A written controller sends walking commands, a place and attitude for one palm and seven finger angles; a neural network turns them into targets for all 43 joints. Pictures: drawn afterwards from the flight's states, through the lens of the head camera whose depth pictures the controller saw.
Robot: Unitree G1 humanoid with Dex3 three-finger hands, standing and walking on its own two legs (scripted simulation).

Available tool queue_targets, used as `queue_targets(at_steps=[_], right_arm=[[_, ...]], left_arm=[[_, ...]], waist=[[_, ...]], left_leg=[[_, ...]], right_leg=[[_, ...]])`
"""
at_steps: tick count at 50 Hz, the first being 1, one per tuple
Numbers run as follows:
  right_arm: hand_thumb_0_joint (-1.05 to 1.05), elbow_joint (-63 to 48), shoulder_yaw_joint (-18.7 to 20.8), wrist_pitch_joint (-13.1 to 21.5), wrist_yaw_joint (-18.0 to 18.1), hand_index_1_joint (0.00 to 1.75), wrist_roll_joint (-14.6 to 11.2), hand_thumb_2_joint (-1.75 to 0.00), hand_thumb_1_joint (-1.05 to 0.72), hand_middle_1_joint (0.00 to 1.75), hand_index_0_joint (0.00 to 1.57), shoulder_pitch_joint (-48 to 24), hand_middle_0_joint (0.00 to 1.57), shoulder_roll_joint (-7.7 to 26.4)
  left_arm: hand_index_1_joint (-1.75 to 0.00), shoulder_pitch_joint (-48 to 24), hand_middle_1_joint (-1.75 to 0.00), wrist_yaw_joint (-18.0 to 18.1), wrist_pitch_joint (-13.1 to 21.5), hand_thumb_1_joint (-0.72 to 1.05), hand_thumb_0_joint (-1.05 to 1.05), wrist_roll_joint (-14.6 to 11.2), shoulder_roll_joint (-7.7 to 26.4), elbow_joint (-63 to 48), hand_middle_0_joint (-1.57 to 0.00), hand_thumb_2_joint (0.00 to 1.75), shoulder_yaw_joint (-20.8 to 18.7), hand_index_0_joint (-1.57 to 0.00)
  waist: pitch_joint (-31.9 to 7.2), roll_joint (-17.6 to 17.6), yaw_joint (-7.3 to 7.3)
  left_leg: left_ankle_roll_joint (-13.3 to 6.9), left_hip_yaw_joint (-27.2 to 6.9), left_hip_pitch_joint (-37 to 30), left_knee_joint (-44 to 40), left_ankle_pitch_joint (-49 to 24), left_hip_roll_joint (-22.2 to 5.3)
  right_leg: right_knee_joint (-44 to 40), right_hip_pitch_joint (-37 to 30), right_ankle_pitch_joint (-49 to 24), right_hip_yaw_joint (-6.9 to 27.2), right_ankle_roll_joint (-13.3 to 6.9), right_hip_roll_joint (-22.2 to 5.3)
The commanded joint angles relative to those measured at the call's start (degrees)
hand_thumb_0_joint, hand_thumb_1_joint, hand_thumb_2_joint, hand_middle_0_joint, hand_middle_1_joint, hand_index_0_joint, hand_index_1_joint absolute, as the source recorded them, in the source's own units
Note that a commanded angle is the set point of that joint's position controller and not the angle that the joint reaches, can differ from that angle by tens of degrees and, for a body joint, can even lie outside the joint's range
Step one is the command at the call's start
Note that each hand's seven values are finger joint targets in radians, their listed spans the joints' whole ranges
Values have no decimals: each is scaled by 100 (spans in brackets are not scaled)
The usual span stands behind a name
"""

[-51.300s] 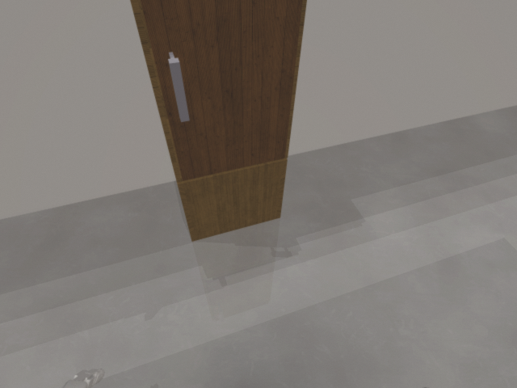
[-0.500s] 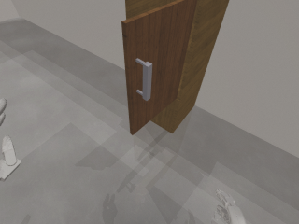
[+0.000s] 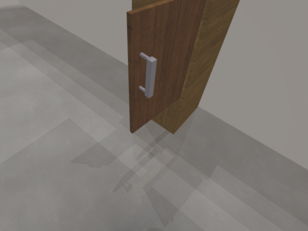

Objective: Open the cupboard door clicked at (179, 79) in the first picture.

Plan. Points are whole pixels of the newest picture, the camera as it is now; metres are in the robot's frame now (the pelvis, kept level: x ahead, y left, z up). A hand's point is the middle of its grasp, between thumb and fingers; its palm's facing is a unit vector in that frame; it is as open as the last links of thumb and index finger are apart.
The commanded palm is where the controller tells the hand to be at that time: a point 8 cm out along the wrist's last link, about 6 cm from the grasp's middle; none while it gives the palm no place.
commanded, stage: let the arm hang, fingers relaxed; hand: left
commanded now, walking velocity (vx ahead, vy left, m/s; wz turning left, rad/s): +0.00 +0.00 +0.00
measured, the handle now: (146, 76) +0.62 +0.06 +0.03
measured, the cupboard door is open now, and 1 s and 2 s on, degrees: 84 84 84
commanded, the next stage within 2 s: look to check the result in 0.72 s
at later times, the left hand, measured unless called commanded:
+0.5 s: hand out of the picture +0.00 +0.16 -0.17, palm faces +0.02 -0.98 -0.18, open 7.4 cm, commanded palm none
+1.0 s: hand out of the picture +0.00 +0.16 -0.17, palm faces +0.03 -0.98 -0.19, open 7.4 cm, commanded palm none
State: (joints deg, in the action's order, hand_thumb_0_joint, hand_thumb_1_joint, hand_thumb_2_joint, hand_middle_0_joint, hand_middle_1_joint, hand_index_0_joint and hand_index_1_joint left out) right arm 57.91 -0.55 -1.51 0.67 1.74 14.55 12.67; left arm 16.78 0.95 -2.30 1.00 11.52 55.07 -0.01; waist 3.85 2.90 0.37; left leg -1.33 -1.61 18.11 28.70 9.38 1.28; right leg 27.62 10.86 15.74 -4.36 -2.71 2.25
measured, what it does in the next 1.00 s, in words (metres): stands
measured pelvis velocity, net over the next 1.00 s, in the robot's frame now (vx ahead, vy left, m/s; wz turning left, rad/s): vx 0.03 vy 0.00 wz -0.02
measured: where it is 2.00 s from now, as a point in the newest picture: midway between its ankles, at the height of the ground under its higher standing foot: outside the picture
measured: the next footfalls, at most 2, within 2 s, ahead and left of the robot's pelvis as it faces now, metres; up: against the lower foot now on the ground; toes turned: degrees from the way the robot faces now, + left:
none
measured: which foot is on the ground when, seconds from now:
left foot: down 0.00-1.00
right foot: down 0.00-1.00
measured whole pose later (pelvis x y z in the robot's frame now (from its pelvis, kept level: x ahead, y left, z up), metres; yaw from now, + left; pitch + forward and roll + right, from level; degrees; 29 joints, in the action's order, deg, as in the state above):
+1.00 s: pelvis +0.03 +0.00 +0.01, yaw -1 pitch -2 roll +0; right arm 65.9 -0.4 -0.5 2.5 1.3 15.9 7.1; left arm 18.3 2.4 0.1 0.4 7.0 66.3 -0.3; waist 3.1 -0.7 0.1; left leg -1.1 -0.4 12.2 24.2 10.2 1.4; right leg 22.9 5.4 16.0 -2.8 -2.7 2.1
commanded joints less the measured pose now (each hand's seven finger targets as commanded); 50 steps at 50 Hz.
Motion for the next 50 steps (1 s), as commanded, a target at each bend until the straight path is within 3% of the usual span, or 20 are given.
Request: queue_targets(at_steps=[1, 6, 9, 17, 27, 32, 50], right_arm=[[0, -155, 113, 106, 94, 30, -48, -90, -90, 30, 20, -19, 20, 502], [0, 212, 126, 71, 125, 30, -54, -90, -90, 30, 20, 397, 20, 380], [0, 382, 111, 78, 142, 30, -58, -90, -90, 30, 20, 534, 20, 280], [0, 645, 66, 88, 155, 30, -54, -90, -90, 30, 20, 643, 20, 20], [0, 743, 69, 120, 174, 30, -44, -90, -90, 30, 20, 662, 20, -152], [0, 730, 64, 151, 201, 30, -51, -90, -90, 30, 20, 643, 20, -169], [0, 694, 83, 151, 215, 30, -73, -90, -90, 30, 20, 545, 20, -22]], left_arm=[[-30, 179, -30, 25, 260, 90, 0, -50, 719, 128, -20, 90, -186, -20], [-30, 241, -30, 45, 272, 90, 0, -64, 504, 609, -20, 90, -112, -20], [-30, 336, -30, 77, 275, 90, 0, -77, 389, 781, -20, 90, -88, -20], [-30, 561, -30, 140, 280, 90, 0, -83, 208, 981, -20, 90, -84, -20], [-30, 589, -30, 157, 295, 90, 0, -73, 80, 994, -20, 90, -120, -20], [-30, 604, -30, 155, 312, 90, 0, -82, 40, 1010, -20, 90, -133, -20], [-30, 665, -30, 158, 328, 90, 0, -82, 38, 1027, -20, 90, -113, -20]], waist=[[-382, -1218, -12], [-17, -287, 56], [43, -104, 56], [225, -74, 15], [315, -303, -7], [177, -519, -21], [126, -300, -9]], left_leg=[[-91, -690, -226, -755, 401, -568], [-95, -587, -431, -734, 374, -555], [-103, -528, -584, -734, 105, -570], [-113, -428, -542, -803, -29, -569], [-98, -389, -477, -839, -26, -533], [-103, -408, -542, -816, -291, -561], [-121, -397, -824, -804, -531, -600]], right_leg=[[-898, -81, 168, 944, -150, -780], [-1160, 278, 507, 925, -159, -805], [-1133, 324, 348, 875, -140, -797], [-1058, 308, 201, 850, -98, -765], [-1028, 261, 81, 860, -89, -762], [-993, 81, -251, 839, -81, -765], [-1051, 18, -477, 797, -42, -760]])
